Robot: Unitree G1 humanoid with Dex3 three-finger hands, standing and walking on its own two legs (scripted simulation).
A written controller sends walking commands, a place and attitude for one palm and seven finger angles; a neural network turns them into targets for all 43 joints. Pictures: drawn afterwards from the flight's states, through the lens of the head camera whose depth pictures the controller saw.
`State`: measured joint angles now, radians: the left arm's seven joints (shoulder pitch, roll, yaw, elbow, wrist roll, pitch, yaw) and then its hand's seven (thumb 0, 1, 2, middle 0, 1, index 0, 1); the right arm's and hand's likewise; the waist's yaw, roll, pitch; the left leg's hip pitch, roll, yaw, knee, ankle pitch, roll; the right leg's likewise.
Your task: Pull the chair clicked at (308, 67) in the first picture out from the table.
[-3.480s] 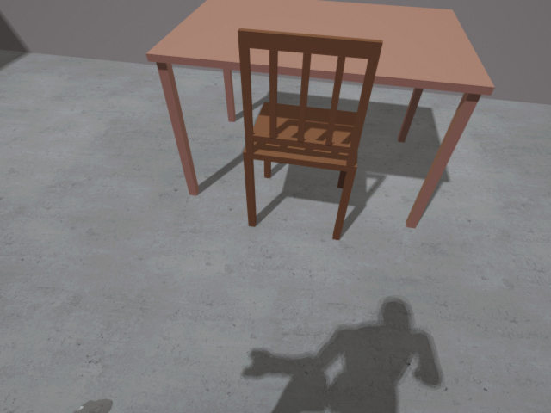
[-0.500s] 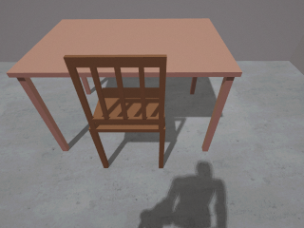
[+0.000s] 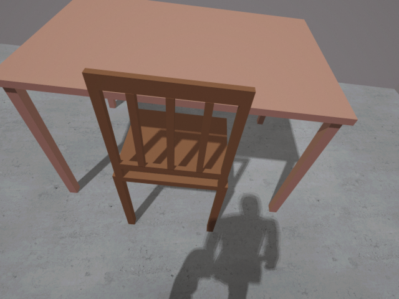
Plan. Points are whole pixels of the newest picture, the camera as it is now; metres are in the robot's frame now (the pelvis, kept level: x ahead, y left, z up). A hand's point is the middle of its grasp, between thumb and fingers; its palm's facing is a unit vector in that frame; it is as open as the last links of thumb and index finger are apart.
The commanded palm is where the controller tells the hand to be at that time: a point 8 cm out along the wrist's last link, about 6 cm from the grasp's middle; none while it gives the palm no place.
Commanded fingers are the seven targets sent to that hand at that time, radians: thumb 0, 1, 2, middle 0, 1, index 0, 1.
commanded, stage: take the last steps up to it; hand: left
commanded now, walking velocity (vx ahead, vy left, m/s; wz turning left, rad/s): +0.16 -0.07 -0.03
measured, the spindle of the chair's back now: (170, 137) +0.56 +0.13 -0.07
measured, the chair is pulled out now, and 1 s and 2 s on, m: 0.00 0.00 0.00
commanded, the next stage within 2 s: come to a stop and stand still in 0.06 s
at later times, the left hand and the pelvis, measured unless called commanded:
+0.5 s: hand (135, 295) +0.15 +0.15 -0.16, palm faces +0.04 -0.98 -0.22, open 7.3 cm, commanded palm none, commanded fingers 0.00 0.90 0.90 -0.20 -0.30 -0.20 -0.30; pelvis +0.07 -0.03 +0.00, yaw +2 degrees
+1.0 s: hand out of the picture -0.03 +0.17 -0.16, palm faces +0.06 -0.97 -0.22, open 7.4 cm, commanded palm none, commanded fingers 0.00 0.90 0.90 -0.20 -0.30 -0.20 -0.30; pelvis +0.01 -0.01 +0.01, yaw +1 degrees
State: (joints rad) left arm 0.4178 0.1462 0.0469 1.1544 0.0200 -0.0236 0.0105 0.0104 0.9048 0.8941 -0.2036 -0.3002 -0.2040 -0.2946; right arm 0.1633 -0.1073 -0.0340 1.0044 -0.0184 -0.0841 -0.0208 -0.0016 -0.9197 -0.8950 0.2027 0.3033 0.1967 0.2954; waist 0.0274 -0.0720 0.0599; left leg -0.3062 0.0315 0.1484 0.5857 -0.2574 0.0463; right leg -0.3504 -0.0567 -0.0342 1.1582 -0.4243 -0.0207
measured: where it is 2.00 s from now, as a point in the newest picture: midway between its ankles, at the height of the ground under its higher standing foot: outside the picture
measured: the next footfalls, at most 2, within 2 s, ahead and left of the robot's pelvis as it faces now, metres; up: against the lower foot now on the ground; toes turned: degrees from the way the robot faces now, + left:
right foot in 0.30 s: +0.18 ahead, -0.14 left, +0.00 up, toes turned -4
right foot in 0.92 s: +0.01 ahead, -0.11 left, +0.00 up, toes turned -1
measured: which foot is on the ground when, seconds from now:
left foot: down 0.00-1.00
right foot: up 0.00-0.28, down 0.30-0.64, up 0.66-0.90, down 0.92-1.00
